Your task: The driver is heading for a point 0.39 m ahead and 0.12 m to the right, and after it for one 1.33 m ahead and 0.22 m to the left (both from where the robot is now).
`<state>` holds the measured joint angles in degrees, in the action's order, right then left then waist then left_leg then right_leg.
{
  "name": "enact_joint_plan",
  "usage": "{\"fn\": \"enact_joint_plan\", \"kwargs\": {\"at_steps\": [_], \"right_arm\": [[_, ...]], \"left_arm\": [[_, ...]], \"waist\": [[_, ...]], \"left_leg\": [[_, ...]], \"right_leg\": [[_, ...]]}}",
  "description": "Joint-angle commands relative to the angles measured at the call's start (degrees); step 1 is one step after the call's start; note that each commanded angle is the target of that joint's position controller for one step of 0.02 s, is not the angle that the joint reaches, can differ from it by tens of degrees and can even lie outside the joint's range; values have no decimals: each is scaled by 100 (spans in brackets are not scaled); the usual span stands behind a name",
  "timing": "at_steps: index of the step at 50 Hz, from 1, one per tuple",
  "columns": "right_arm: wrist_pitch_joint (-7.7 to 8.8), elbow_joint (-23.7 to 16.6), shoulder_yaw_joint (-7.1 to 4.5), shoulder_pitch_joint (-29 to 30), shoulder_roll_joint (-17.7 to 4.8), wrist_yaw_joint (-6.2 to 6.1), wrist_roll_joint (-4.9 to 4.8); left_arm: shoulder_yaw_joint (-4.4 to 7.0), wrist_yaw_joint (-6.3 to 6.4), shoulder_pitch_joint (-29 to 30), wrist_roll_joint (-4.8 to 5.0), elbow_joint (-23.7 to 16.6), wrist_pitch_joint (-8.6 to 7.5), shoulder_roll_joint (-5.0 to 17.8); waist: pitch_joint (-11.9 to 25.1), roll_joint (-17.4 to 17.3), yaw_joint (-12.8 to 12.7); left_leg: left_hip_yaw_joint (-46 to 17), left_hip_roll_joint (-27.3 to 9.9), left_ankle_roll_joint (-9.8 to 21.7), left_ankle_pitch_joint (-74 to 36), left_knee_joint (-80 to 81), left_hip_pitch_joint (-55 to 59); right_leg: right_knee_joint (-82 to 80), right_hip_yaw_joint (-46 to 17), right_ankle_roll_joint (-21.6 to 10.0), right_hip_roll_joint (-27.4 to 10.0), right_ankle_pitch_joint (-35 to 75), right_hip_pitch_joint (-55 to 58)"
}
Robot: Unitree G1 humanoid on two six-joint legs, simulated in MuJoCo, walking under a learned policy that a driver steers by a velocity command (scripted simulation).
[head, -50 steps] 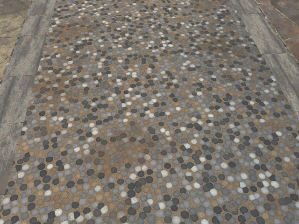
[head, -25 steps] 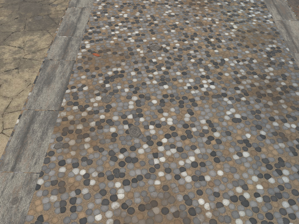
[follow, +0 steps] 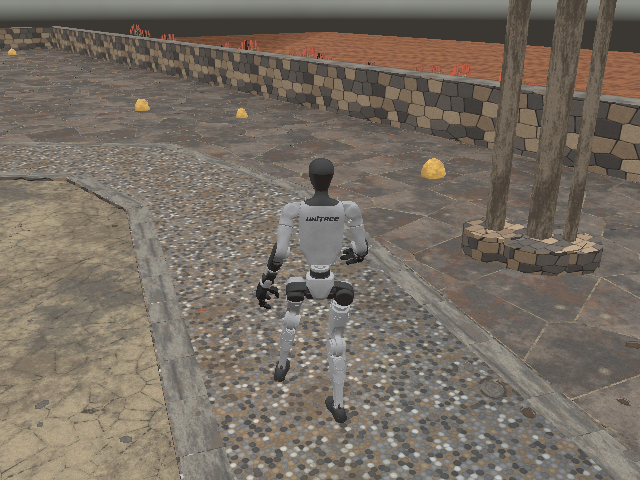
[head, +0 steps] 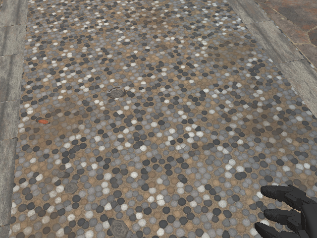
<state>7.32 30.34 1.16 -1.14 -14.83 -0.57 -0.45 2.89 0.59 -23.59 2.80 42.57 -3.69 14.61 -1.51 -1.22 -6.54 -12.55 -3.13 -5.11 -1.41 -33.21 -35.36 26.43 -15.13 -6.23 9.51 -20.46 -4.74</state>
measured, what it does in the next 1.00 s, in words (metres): walks ahead: left foot, then right foot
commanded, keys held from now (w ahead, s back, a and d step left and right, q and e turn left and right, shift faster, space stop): w+e+shift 0.28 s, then w+q+shift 0.72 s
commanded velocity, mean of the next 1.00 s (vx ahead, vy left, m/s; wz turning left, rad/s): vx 1.00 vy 0.00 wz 0.01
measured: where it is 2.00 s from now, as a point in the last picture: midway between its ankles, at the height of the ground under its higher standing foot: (177, 66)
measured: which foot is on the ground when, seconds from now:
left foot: up 0.00-0.06, down 0.08-0.56, up 0.58-0.98, down 1.00-1.00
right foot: down 0.00-0.08, up 0.10-0.52, down 0.54-1.00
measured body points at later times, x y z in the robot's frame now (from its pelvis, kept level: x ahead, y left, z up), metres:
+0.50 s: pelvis +0.40 +0.00 -0.02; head +0.43 -0.02 +0.42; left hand +0.74 +0.06 -0.05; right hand +0.21 -0.20 -0.15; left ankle +0.23 +0.20 -0.73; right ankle +0.56 -0.19 -0.71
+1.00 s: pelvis +0.83 -0.09 -0.04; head +0.84 -0.06 +0.41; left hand +0.87 +0.19 -0.18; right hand +1.03 -0.35 -0.10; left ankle +1.00 -0.03 -0.73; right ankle +0.57 -0.20 -0.71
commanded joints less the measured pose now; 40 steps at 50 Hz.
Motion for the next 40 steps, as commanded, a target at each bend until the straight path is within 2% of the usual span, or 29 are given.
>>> {"fn": "enact_joint_plan", "kwargs": {"at_steps": [1,2,3,4,5,6,7,8,9,11,13,17,19,21,22,24,25,26,27,28,29,30,31,32,33,34,35,37,40], "right_arm": [[104,-338,-396,149,-816,-22,-211],[133,-224,-519,-346,-965,-21,-234],[158,-55,-659,-1341,-1153,-22,-244],[109,144,-751,-2657,-1461,-64,-179],[76,312,-809,-2744,-1983,52,65],[12,136,-765,-2269,-1429,58,57],[-46,143,-677,-2088,-1020,12,27],[-95,279,-648,-2077,-927,5,82],[-105,407,-623,-1973,-862,3,129],[-85,665,-529,-1843,-521,39,110],[-64,844,-517,-1734,-460,55,11],[1,1162,-530,-1972,-693,80,91],[-17,1350,-518,-2243,-816,72,32],[-63,1545,-528,-2569,-1044,69,-145],[-104,1634,-515,-2695,-1071,70,-163],[-168,1724,-525,-2765,-1340,44,-102],[-196,1806,-533,-2819,-1480,27,-58],[-244,1866,-532,-2706,-1576,14,-16],[-224,1774,-482,-2480,-1492,-5,36],[-152,1518,-240,-3002,-401,20,191],[7,1485,-168,-3423,-292,52,-200],[9,1312,-349,-2502,-737,7,-442],[-20,1148,-356,-1985,-666,-22,-442],[-73,1147,-346,-1827,-532,-44,-308],[-192,1210,-387,-1940,-457,-24,-226],[-330,1253,-386,-2178,-297,30,-260],[-463,1258,-387,-2192,-193,60,-294],[-646,1135,-387,-1890,-123,68,-248],[-647,886,-375,-1432,-199,132,-161]], "left_arm": [[273,65,113,42,-261,15,839],[269,47,181,-16,-280,45,820],[217,-11,336,-104,-369,41,700],[19,-59,283,-301,-562,37,113],[-151,-105,-525,104,-926,-68,-216],[-98,-28,-221,239,-768,-11,341],[-17,-24,488,81,-816,33,704],[12,-42,921,-78,-885,65,745],[37,-75,1213,-169,-1042,64,699],[37,-150,1292,-41,-1164,158,508],[-13,-206,1302,18,-1289,252,382],[-131,-240,1733,-94,-1428,165,248],[-158,-315,2244,-160,-1527,65,282],[-229,-440,2834,-192,-1718,-106,216],[-208,-494,3074,-191,-1763,-176,267],[-73,-505,2983,-164,-1785,-245,525],[63,-439,2447,-142,-1708,-224,806],[226,-339,1422,-109,-1508,-180,1087],[362,-204,143,-127,-1196,-92,1311],[448,-79,-546,-274,-932,-59,1887],[369,-145,-649,-451,-981,-129,1685],[265,-187,-420,-396,-835,-172,1153],[207,-192,-125,-297,-664,-203,914],[184,-201,230,-326,-566,-242,777],[130,-223,519,-424,-491,-291,484],[108,-233,731,-454,-412,-319,285],[108,-243,939,-381,-346,-337,162],[145,-218,1233,-308,-245,-369,233],[197,-106,1328,-394,-186,-389,478]], "waist": [[45,759,306],[314,821,628],[904,753,1211],[1991,-97,1638],[2589,-3007,977],[1788,-2082,1156],[971,-1151,1335],[527,-130,1349],[167,-80,1241],[-101,-398,1012],[-253,-488,820],[-690,13,721],[-807,275,827],[-1043,184,941],[-1043,181,1000],[-626,-239,759],[-144,-626,391],[480,-905,-272],[1098,-936,-974],[2217,770,-461],[3494,1654,-291],[2178,1088,-367],[1088,798,-233],[631,396,70],[371,449,385],[310,714,635],[132,717,753],[-375,595,891],[-703,448,965]], "left_leg": [[437,368,-28,5,609,1950],[505,373,117,422,588,2408],[474,109,321,752,325,3507],[-694,-906,640,2246,116,5352],[-4471,-2326,1761,4757,1536,6521],[-4639,-2196,1670,5907,1863,5908],[-3374,-1885,1409,4894,1732,5259],[-2287,-1591,1268,3583,1660,4609],[-1622,-1390,1263,2724,1687,4063],[-636,-1057,1121,1955,1881,3504],[-197,-1149,1215,1472,2054,3240],[596,-1018,1411,670,2543,2702],[878,-944,1452,401,2909,2882],[866,-1085,1535,-292,3084,3047],[972,-1082,1507,-679,3050,3267],[1062,-1186,1420,-2961,2488,3705],[1046,-1241,1338,-4202,1781,3914],[1172,-1124,1229,-4907,590,3610],[1207,-869,997,-3932,-1078,2152],[1028,-7,831,1438,-3423,388],[128,284,877,2845,-4658,-178],[247,46,854,2502,-5034,-887],[487,-163,808,2089,-4926,-1229],[552,-429,786,1770,-4734,-997],[521,-624,780,1493,-4556,-606],[492,-754,763,1405,-4503,-275],[510,-850,748,1504,-4387,-208],[569,-942,684,1456,-4202,-450],[753,-858,627,343,-3355,-693]], "right_leg": [[-322,-1222,-468,-844,-9,-1161],[267,-1198,-318,-872,587,-956],[1514,-919,-87,-725,1256,-1131],[3607,-308,68,-490,355,-2091],[5447,295,280,-238,-1171,-4085],[6046,503,331,-876,-525,-4809],[6118,733,337,-1023,-122,-4962],[5897,858,330,-1242,96,-4756],[5561,838,321,-1424,307,-4634],[5330,886,273,-1676,359,-4382],[5248,874,306,-1847,491,-4568],[3933,735,355,-1533,1436,-4477],[2896,1150,249,-1365,1951,-4263],[1811,1562,216,-1409,2229,-3818],[1414,1667,205,-1296,2247,-3565],[996,1826,143,-893,1883,-2613],[965,1788,54,-741,1589,-1843],[798,1845,-54,-613,1483,-452],[1053,1408,-93,-1083,1448,1599],[1034,-819,-268,-2693,212,3613],[-360,-3316,-821,-3448,-1770,3796],[-933,-2897,-610,-3136,-2109,2987],[-975,-1871,-516,-3038,-1368,2046],[-1058,-1168,-452,-2892,-495,1139],[-1168,-477,-384,-2657,60,410],[-1322,-10,-372,-2610,329,-34],[-1499,443,-327,-2570,619,-315],[-1806,1233,-188,-2550,1189,-782],[-2000,2198,-150,-2275,1708,-899]]}}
